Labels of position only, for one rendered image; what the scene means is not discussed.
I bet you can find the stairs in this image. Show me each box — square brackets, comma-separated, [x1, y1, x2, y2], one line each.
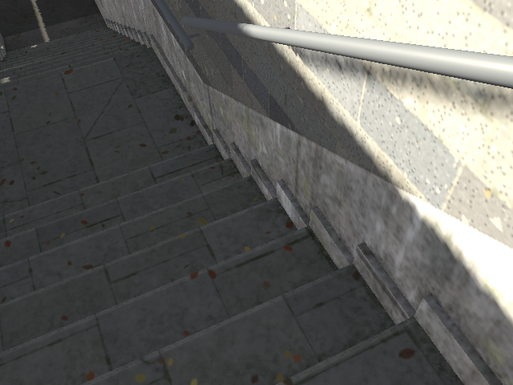
[0, 26, 147, 89]
[0, 144, 464, 385]

